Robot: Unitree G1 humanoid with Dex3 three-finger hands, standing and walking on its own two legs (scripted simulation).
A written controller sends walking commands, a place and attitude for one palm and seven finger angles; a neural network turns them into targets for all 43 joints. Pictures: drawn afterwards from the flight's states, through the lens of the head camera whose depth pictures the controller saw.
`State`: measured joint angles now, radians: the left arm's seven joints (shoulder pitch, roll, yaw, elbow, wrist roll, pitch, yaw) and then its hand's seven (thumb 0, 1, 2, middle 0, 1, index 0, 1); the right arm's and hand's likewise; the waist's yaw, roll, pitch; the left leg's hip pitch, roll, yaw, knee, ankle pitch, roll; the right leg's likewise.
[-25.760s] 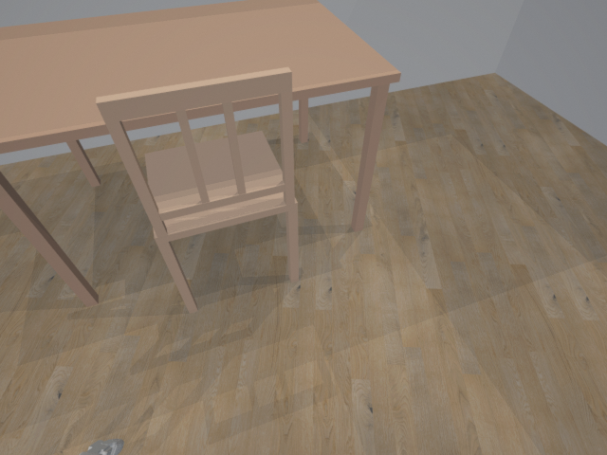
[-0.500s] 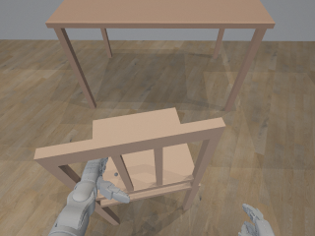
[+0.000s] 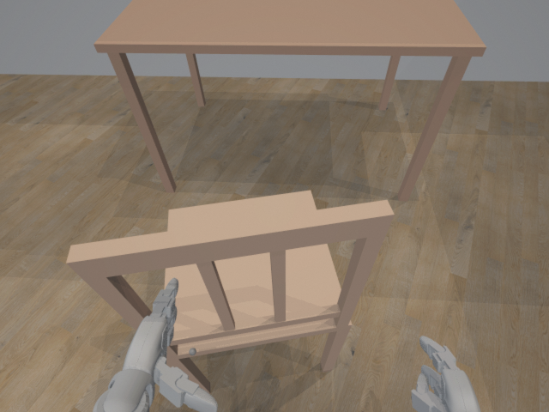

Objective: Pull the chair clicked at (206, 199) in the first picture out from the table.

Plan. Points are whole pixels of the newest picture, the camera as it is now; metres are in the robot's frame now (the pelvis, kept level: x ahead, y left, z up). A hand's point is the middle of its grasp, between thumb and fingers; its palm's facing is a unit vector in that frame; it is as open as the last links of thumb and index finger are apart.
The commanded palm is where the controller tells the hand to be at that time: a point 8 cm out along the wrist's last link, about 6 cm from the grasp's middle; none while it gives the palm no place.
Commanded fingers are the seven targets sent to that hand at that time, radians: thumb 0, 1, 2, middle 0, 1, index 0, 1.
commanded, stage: draw the fingers out of the gap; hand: left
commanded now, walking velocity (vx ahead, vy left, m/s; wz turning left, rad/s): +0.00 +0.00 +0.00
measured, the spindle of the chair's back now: (218, 297) +0.32 +0.11 -0.07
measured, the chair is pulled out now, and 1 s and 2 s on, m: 0.65 0.65 0.65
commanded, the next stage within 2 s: draw the hand back to the body in 0.26 s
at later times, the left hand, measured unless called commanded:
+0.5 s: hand (176, 387) +0.17 +0.13 +0.01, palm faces +0.02 -1.00 -0.04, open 17.5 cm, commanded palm +0.14 +0.20 +0.02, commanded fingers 0.00 -0.55 0.20 0.00 0.00 0.00 0.00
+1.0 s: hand (109, 364) +0.17 +0.19 +0.09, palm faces +0.11 -0.95 -0.29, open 16.6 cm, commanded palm +0.14 +0.25 +0.11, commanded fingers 0.00 -0.12 0.41 -0.06 -0.09 -0.06 -0.09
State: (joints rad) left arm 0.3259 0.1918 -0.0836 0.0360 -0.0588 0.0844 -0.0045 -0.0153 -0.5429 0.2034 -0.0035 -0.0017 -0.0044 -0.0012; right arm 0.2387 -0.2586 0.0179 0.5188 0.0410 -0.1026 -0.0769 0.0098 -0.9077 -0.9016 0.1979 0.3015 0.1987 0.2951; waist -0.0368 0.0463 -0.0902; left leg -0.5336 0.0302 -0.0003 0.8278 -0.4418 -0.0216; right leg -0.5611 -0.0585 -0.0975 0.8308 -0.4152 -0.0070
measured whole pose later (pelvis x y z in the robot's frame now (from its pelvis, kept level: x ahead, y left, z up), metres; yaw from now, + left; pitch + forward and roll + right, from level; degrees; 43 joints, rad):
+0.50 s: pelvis -0.01 +0.00 -0.01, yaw +1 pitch +10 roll +0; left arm 0.63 0.17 -0.07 -0.24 -0.14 -0.07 -0.03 -0.02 -0.54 0.20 0.00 0.00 -0.01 0.00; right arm 0.24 -0.22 -0.01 0.52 0.04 -0.16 -0.10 0.01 -0.91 -0.90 0.20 0.30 0.20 0.30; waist -0.02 0.04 -0.12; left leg -0.63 0.03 -0.02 0.94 -0.49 -0.03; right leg -0.64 -0.06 -0.11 0.93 -0.46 -0.01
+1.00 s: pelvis +0.00 +0.00 +0.00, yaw +0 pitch +5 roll -1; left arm 0.65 0.30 0.09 -0.40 -0.11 -0.09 0.00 -0.02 -0.41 0.27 -0.02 -0.03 -0.08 -0.06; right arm 0.23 -0.21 0.00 0.56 0.06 -0.16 -0.12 0.01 -0.91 -0.90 0.20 0.30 0.20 0.30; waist 0.02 0.07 -0.09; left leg -0.46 0.04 -0.01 0.84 -0.46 -0.03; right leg -0.48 -0.04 -0.11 0.81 -0.42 -0.01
